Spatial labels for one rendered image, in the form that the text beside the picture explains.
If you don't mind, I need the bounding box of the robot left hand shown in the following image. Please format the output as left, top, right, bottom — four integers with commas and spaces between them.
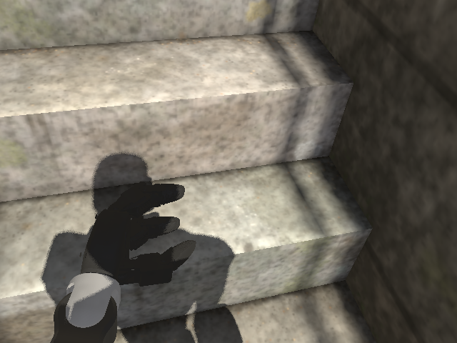
79, 182, 196, 287

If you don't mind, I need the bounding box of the robot left forearm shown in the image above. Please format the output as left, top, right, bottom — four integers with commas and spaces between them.
50, 272, 121, 343

